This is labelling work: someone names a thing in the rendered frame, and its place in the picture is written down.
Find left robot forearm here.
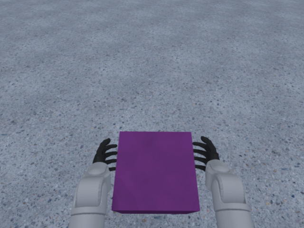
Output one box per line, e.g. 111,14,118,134
68,162,111,228

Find carton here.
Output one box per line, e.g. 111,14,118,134
111,132,200,214

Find right robot forearm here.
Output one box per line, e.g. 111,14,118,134
205,160,254,228

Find left robot hand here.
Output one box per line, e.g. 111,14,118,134
93,138,117,171

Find right robot hand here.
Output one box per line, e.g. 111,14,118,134
192,136,220,171

